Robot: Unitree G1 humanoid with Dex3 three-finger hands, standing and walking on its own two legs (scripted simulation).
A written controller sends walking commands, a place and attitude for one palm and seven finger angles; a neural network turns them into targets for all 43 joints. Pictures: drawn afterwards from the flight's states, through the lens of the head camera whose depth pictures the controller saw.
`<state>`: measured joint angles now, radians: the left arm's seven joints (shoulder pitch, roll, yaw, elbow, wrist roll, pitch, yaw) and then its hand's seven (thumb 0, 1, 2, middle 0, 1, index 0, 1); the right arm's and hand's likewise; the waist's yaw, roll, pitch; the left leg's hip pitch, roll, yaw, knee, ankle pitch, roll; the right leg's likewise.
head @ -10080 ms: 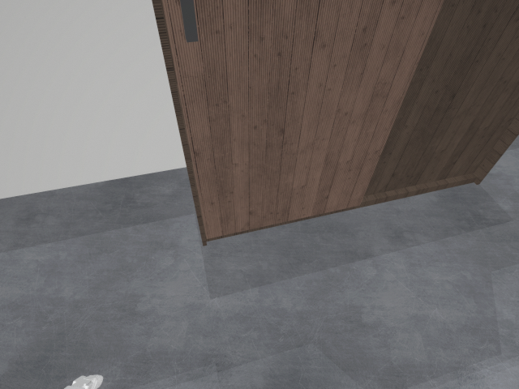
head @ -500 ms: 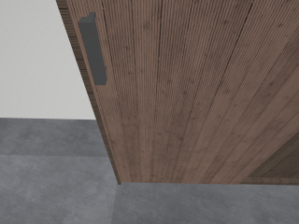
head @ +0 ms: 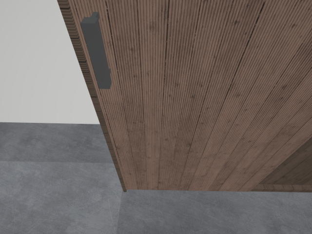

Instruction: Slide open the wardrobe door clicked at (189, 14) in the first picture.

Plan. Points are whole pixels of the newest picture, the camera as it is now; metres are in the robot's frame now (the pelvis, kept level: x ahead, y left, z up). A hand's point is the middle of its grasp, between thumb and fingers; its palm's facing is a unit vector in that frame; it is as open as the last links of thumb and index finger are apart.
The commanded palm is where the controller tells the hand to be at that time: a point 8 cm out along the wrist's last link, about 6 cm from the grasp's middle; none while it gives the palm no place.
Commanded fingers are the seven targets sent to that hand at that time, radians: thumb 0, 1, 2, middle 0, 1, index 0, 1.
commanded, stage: look again from close up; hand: left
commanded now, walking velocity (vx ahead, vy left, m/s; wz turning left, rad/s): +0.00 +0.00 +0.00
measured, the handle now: (100, 52) +0.44 +0.16 +0.24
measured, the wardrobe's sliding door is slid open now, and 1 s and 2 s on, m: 0.00 0.00 0.00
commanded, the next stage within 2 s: raise the hand with hooked fingers in 0.08 s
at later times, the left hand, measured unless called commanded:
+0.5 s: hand (84, 211) +0.17 +0.17 +0.02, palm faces -0.01 -1.00 -0.02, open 8.0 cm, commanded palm +0.11 +0.25 +0.00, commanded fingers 0.00 0.50 0.73 -0.23 -0.56 -0.23 -0.56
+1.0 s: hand (36, 197) +0.17 +0.25 +0.09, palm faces +0.08 -1.00 -0.06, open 11.0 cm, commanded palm +0.13 +0.29 +0.10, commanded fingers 0.00 -0.08 0.48 -0.27 -0.93 -0.27 -0.93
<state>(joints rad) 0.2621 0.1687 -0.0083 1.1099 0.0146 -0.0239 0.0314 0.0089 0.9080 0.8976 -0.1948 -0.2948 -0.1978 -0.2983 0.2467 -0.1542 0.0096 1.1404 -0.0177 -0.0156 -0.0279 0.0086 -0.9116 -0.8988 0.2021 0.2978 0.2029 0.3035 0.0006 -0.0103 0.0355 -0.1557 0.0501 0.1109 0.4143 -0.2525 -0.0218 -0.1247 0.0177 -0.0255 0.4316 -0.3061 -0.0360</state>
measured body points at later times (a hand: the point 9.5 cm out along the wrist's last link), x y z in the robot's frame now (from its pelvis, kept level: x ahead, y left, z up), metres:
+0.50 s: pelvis -0.04 +0.00 -0.04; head -0.03 +0.00 +0.41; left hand +0.16 +0.23 +0.02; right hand +0.17 -0.25 -0.09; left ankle -0.02 +0.13 -0.74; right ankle -0.05 -0.09 -0.74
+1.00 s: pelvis -0.05 +0.02 -0.02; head -0.05 +0.01 +0.43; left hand +0.16 +0.30 +0.10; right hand +0.12 -0.19 -0.10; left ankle -0.02 +0.13 -0.74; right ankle -0.05 -0.09 -0.74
